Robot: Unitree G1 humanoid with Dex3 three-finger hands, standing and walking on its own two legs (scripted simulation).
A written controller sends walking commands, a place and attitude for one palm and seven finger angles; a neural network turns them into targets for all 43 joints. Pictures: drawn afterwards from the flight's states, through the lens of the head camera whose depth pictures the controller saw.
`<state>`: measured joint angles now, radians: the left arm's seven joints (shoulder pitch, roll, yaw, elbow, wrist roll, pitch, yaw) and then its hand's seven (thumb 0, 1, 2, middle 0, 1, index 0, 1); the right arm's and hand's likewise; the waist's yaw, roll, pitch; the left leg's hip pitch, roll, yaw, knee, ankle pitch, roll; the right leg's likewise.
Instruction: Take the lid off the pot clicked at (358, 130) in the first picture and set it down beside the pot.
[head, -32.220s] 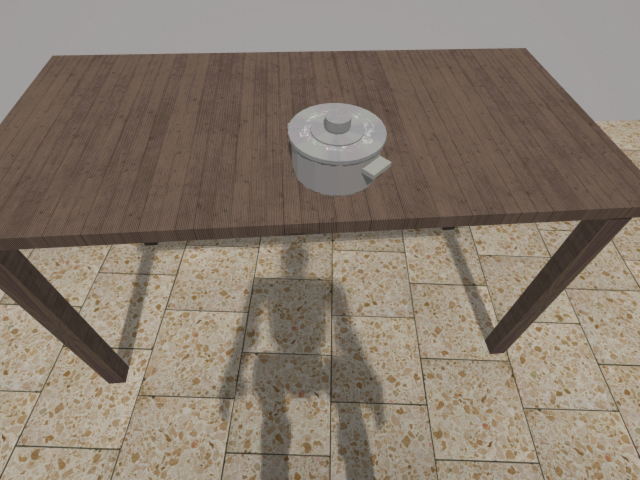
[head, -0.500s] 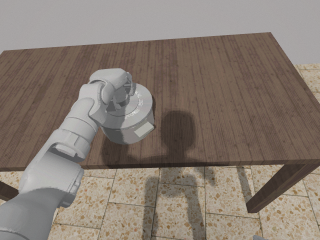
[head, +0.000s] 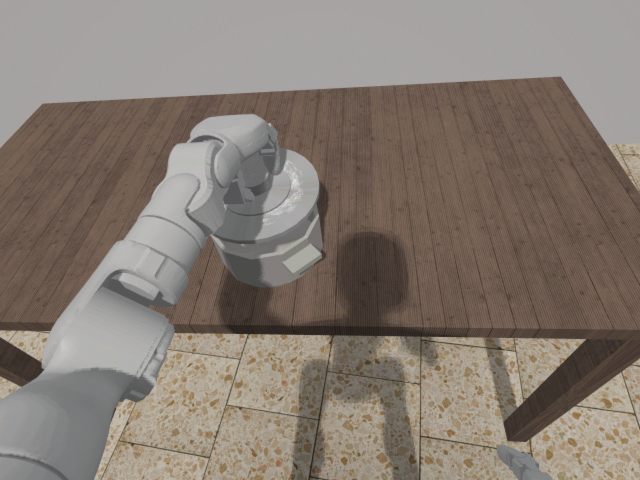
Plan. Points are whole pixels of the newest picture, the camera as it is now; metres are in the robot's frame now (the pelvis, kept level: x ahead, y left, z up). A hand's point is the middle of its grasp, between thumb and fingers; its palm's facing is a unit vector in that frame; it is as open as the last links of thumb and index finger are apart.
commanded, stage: lift the lid straight up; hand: left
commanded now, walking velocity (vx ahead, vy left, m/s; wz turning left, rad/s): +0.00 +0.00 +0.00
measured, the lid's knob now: (252, 179) +0.49 +0.09 +0.12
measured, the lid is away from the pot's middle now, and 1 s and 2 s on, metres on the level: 0.00 0.01 0.09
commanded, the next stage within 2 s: move the lid sideways beside the pot in 1.22 s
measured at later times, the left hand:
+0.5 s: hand (229, 152) +0.47 +0.10 +0.18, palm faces -0.29 -0.01 -0.96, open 8.0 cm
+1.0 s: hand (219, 120) +0.46 +0.10 +0.23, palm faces -0.24 +0.00 -0.97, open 8.0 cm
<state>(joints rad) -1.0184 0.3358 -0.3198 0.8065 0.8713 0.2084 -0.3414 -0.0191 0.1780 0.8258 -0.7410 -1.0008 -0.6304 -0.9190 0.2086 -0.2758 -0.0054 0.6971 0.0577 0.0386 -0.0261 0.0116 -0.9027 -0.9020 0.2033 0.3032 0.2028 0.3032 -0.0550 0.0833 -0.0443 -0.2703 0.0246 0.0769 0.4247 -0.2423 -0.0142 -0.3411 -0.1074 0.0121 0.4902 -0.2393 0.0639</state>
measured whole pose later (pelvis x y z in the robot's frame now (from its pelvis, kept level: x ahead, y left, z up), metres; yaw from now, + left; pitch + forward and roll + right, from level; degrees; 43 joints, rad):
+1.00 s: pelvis +0.00 +0.01 +0.00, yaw +1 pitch +4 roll +2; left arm -1.21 0.39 -0.30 0.81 0.88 0.25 -0.50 -0.03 0.18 0.83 -0.75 -1.00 -0.63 -0.92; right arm 0.22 -0.28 0.00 0.69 0.05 -0.01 -0.02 0.01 -0.90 -0.90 0.20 0.30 0.20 0.30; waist -0.05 0.08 -0.04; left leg -0.24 0.01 0.07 0.39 -0.22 -0.01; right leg -0.31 -0.12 0.01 0.46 -0.22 0.07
